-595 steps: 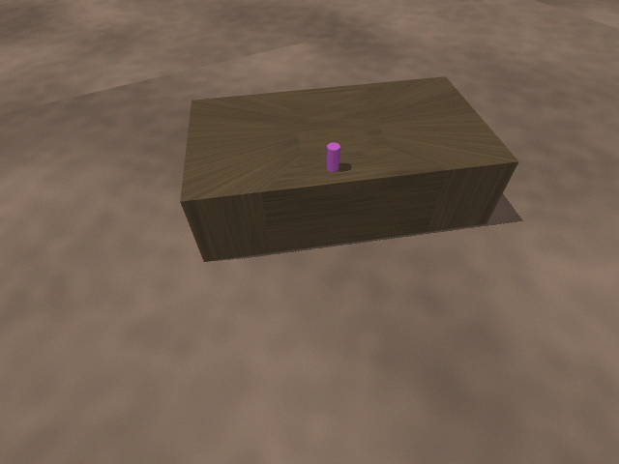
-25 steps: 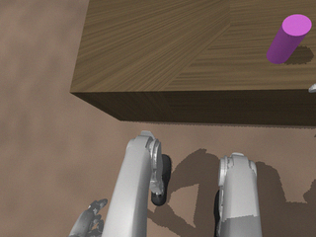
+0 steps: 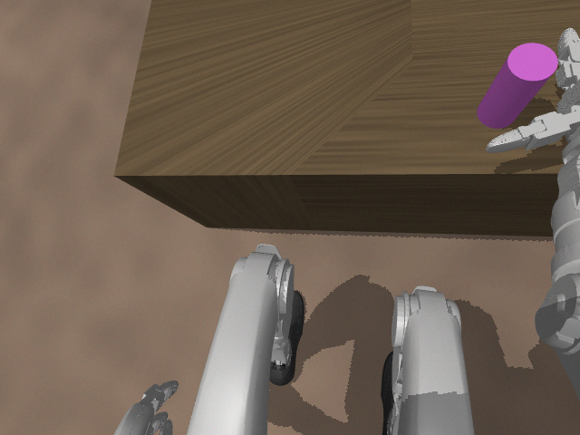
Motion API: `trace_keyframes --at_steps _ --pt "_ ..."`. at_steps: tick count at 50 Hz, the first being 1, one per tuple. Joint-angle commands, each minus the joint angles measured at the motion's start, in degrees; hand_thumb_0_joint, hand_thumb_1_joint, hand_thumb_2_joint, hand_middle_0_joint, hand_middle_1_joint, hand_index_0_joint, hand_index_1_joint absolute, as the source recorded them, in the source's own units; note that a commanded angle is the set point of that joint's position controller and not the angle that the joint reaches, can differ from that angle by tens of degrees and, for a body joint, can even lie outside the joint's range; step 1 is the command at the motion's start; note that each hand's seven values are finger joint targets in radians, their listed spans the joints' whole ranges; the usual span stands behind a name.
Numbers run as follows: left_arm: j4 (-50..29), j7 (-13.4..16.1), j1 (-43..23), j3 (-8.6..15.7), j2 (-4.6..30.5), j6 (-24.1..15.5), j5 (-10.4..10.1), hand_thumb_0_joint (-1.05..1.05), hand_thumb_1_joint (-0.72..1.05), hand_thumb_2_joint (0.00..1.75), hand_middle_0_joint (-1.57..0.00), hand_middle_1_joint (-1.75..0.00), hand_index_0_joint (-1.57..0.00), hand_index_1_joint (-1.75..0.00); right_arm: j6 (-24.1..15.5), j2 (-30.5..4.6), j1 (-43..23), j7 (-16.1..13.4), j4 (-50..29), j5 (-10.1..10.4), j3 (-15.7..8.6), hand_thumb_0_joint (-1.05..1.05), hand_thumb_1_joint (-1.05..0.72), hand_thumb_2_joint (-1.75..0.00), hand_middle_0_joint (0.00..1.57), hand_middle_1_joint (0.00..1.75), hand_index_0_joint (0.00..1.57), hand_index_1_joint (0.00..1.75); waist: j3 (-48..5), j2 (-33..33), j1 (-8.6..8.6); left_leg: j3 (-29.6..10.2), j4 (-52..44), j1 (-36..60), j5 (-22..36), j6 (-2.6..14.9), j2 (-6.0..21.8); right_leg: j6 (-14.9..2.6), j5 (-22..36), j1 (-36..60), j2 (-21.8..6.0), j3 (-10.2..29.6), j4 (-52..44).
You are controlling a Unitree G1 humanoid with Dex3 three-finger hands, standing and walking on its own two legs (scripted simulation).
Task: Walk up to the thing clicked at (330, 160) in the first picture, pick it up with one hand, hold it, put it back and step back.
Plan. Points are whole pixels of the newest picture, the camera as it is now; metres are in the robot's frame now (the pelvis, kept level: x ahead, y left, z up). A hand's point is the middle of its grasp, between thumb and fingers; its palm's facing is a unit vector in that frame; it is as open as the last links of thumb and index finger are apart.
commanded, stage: close in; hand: right
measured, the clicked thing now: (512, 90) +0.56 -0.15 -0.01
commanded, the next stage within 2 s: rest palm in 0.08 s
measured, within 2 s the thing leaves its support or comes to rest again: leaves its support in 1.38 s
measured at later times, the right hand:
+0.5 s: hand (516, 95) +0.54 -0.15 +0.01, palm faces -0.03 +1.00 -0.01, open 16.1 cm
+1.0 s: hand (506, 78) +0.56 -0.14 +0.01, palm faces -0.01 +1.00 -0.03, open 9.1 cm
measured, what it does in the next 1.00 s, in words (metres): stands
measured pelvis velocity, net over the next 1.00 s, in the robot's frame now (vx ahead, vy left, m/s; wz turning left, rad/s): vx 0.00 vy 0.00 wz -0.02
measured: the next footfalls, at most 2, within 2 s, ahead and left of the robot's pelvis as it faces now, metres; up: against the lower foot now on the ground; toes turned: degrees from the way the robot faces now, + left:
none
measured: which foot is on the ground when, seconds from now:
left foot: down 0.00-1.00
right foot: down 0.00-1.00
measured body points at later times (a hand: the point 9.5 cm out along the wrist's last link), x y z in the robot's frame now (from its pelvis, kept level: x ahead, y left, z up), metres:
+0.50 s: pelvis +0.00 +0.00 +0.00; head +0.22 -0.03 +0.39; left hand +0.08 +0.28 -0.11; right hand +0.54 -0.20 +0.01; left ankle +0.15 +0.15 -0.38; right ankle +0.06 -0.11 -0.38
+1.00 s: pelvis +0.00 +0.00 +0.00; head +0.23 -0.04 +0.39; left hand +0.04 +0.27 -0.11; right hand +0.56 -0.19 +0.01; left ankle +0.15 +0.15 -0.38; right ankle +0.06 -0.11 -0.38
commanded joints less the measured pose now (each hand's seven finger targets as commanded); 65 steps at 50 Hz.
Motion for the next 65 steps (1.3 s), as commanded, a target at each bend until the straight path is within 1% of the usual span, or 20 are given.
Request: trace_keyframes --at_steps 1,6,7,8,14,16,18,20,24,25,27,34,39,42,44,51,55,57,61,65 --pt "-1.3 0.4 11.4 4.9 11.5 -0.5 0.2 0.00 0.90 0.90 -0.20 -0.30 -0.20 -0.30 -5.1 -10.2 -22.9 -1.3 -15.7 1.3 0.2 0.00 0.39 -0.03 0.09 0.03 0.06 0.03 -41.4 -6.7 0.35 2.3 -7.5 36.9 4.6 3.37 -0.9 -1.54 11.5 14.1 -0.4 -2.9 -17.8" --pt "0.1 0.4 11.4 5.6 11.6 0.3 0.7 0.00 0.90 0.90 -0.20 -0.30 -0.20 -0.30 -5.4 -6.2 -23.2 -2.6 -16.3 0.2 3.3 0.00 0.39 -0.05 0.08 0.04 0.06 0.04 -41.7 -9.7 0.55 2.3 -6.8 34.0 6.6 3.78 -0.5 -0.61 14.9 18.7 -0.5 -2.5 -18.1" --pt "-0.1 0.3 11.0 5.7 11.8 0.4 0.7 0.00 0.90 0.91 -0.20 -0.30 -0.20 -0.30 -5.5 -6.7 -22.9 -2.9 -17.3 0.0 3.1 0.00 0.39 -0.05 0.08 0.04 0.06 0.04 -41.5 -10.2 -0.17 2.3 -6.6 33.8 6.6 3.92 -0.3 -0.40 15.1 19.4 -0.5 -2.4 -18.7" --pt "-0.4 0.2 10.6 5.5 11.4 0.5 0.8 0.00 0.90 0.91 -0.20 -0.31 -0.20 -0.31 -5.6 -6.0 -24.8 -3.1 -18.4 -0.2 3.9 0.00 0.39 -0.05 0.08 0.04 0.06 0.04 -42.3 -10.6 0.17 2.4 -6.4 32.8 6.6 3.94 -0.3 -0.32 15.4 20.1 -0.5 -2.1 -18.5" --pt "-1.2 -0.2 9.5 5.9 11.5 1.6 0.7 0.00 0.84 0.95 -0.20 -0.29 -0.18 -0.31 -4.7 -3.9 -22.9 -4.5 -16.2 -0.3 4.3 0.00 0.46 -0.02 0.12 0.03 0.10 0.03 -40.0 -8.7 -0.25 2.4 -6.7 32.0 5.4 3.87 -0.1 -0.21 13.6 19.2 -0.3 -1.2 -19.9" --pt "-2.1 -0.4 8.6 5.9 11.6 1.7 0.5 0.00 0.88 0.92 -0.20 -0.30 -0.19 -0.31 -4.5 -4.1 -21.7 -4.8 -15.0 -0.5 4.4 0.00 0.44 -0.03 0.26 0.10 0.24 0.10 -40.1 -7.6 -0.45 2.4 -6.7 32.3 4.6 3.80 -0.1 -0.35 12.5 18.9 -0.3 -1.0 -20.1" --pt "-1.9 -0.3 8.9 5.9 11.4 2.0 0.5 0.00 0.89 0.92 -0.20 -0.31 -0.20 -0.31 -4.5 -2.6 -22.1 -4.8 -13.2 -0.4 5.0 0.00 0.40 -0.05 0.33 0.15 0.31 0.15 -38.7 -5.4 0.79 2.4 -7.0 32.3 4.3 3.62 -0.1 -0.67 11.9 17.3 -0.2 -1.3 -19.4" --pt "-1.5 -0.4 8.7 5.7 11.4 2.1 0.6 0.00 0.89 0.91 -0.20 -0.31 -0.20 -0.31 -4.8 -3.7 -23.2 -4.9 -12.7 -0.4 4.8 0.00 0.42 -0.05 0.40 0.18 0.37 0.18 -36.4 -6.1 0.21 2.1 -7.0 30.9 2.7 3.75 -0.1 -0.74 10.0 15.6 -0.1 -1.3 -19.6" --pt "-1.9 -0.6 8.5 5.4 11.1 2.2 0.8 0.00 0.89 0.91 -0.20 -0.31 -0.20 -0.31 -5.9 -4.3 -27.3 -5.8 -13.1 -0.5 5.0 0.00 0.37 -0.12 0.51 0.27 0.48 0.28 -36.3 -5.9 0.79 1.9 -7.6 31.0 -0.5 3.52 -0.2 -1.25 5.7 13.6 0.2 -1.7 -19.8" --pt "-1.8 -0.6 8.7 5.1 11.4 2.3 0.8 0.00 0.90 0.91 -0.20 -0.31 -0.20 -0.31 -5.7 -4.2 -25.5 -6.0 -10.1 -0.7 4.6 0.00 0.37 -0.13 0.57 0.31 0.54 0.31 -36.4 -5.0 0.75 2.1 -7.4 30.4 -0.2 3.45 -0.3 -1.25 6.0 14.4 0.2 -1.5 -19.5" --pt "-2.4 -0.6 9.0 5.2 11.3 2.3 1.0 0.00 0.89 0.91 -0.20 -0.31 -0.20 -0.31 -6.2 -5.2 -28.5 -6.4 -11.6 -1.4 5.2 0.00 0.33 -0.18 0.62 0.36 0.59 0.36 -38.7 -6.5 0.78 1.8 -7.4 31.8 -0.2 3.61 -0.3 -1.25 6.1 14.3 0.3 -2.0 -19.7" --pt "-2.9 -0.6 9.8 4.4 11.4 2.9 1.3 0.00 0.90 0.91 -0.20 -0.31 -0.20 -0.31 -6.1 -5.9 -29.5 -7.7 -11.4 -2.2 5.2 0.00 0.24 -0.28 0.82 0.52 0.79 0.52 -41.7 -7.5 1.15 1.9 -7.6 34.2 1.5 3.44 -0.3 -1.16 8.2 15.7 0.3 -2.8 -19.1" --pt "-2.5 -0.8 10.4 4.4 11.7 3.4 1.0 0.00 0.90 0.91 -0.20 -0.31 -0.20 -0.31 -5.7 -5.9 -29.8 -8.2 -10.6 -2.5 5.1 0.00 0.17 -0.36 0.91 0.61 0.88 0.61 -39.4 -8.4 1.25 2.5 -6.8 31.8 2.3 3.72 -0.3 -0.58 9.0 16.8 0.0 -1.2 -20.1" --pt "-2.7 -0.9 10.7 4.5 12.0 3.7 0.9 0.00 0.90 0.91 -0.20 -0.30 -0.20 -0.31 -5.8 -5.7 -30.0 -8.6 -10.5 -2.3 5.0 0.00 0.09 -0.44 0.95 0.67 0.93 0.68 -39.5 -8.4 1.39 2.7 -6.5 31.0 2.7 3.80 -0.3 -0.50 9.5 17.8 -0.1 -0.6 -20.3" --pt "-2.4 -0.8 10.6 4.3 12.0 3.8 1.1 0.00 0.90 0.91 -0.20 -0.31 -0.20 -0.31 -5.9 -4.8 -30.4 -8.5 -9.8 -2.5 5.8 0.00 0.02 -0.51 1.02 0.74 0.99 0.74 -37.6 -8.9 2.39 2.9 -6.4 29.2 2.7 3.81 -0.3 -0.46 9.3 17.6 -0.1 -0.1 -20.1" --pt "-1.8 -1.2 11.8 3.8 11.5 4.5 1.3 0.00 0.89 0.90 -0.20 -0.30 -0.20 -0.31 -5.7 -5.7 -29.6 -8.9 -7.8 -2.7 5.3 0.00 -0.17 -0.66 1.10 0.86 1.08 0.87 -37.0 -7.8 2.44 2.5 -7.8 32.9 1.9 3.63 -0.5 -1.07 8.7 14.2 0.1 -2.1 -19.2" --pt "-3.0 -1.1 11.3 3.6 11.8 4.6 1.3 0.00 0.90 0.90 -0.20 -0.30 -0.20 -0.31 -6.2 -8.2 -32.5 -9.3 -9.8 -3.1 4.4 0.00 -0.28 -0.72 1.18 0.93 1.15 0.93 -40.1 -8.0 2.52 2.4 -7.4 34.1 2.7 3.59 -0.5 -1.06 9.9 14.9 0.1 -2.2 -18.9" --pt "-2.8 -1.2 11.4 3.5 11.8 4.7 1.3 0.00 0.91 0.90 -0.20 -0.30 -0.20 -0.30 -6.1 -7.1 -32.4 -9.3 -8.3 -3.1 4.9 0.00 -0.32 -0.76 1.20 0.96 1.17 0.96 -38.8 -8.5 3.01 2.6 -7.1 32.7 2.8 3.66 -0.5 -0.84 9.9 15.4 0.0 -1.7 -19.2" --pt "-2.6 -1.0 11.6 3.5 12.2 4.8 1.5 0.00 0.89 0.91 -0.22 -0.31 -0.21 -0.32 -6.0 -7.3 -33.6 -9.3 -9.0 -3.6 5.7 0.00 -0.42 -0.94 1.23 1.13 1.23 1.13 -39.6 -9.5 3.48 2.8 -7.2 32.0 2.7 3.61 -0.5 -0.80 9.7 16.6 -0.1 -1.7 -19.1" --pt "-2.8 -0.9 11.7 3.7 12.3 5.1 1.1 0.00 0.89 0.90 -0.22 -0.31 -0.21 -0.31 -5.1 -8.5 -33.1 -9.2 -10.8 -3.2 5.1 0.00 -0.54 -1.24 1.32 1.34 1.32 1.34 -42.4 -10.1 2.24 2.6 -7.8 34.6 2.9 3.73 -0.5 -0.79 10.0 18.2 0.0 -1.8 -20.3"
